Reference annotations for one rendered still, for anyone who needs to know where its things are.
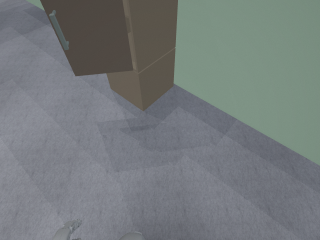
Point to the cupboard door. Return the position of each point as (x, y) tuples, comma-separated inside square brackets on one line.
[(97, 34)]

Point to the handle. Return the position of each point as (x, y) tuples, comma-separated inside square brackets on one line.
[(58, 30)]

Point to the left robot hand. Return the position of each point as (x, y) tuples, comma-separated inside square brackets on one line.
[(68, 228)]

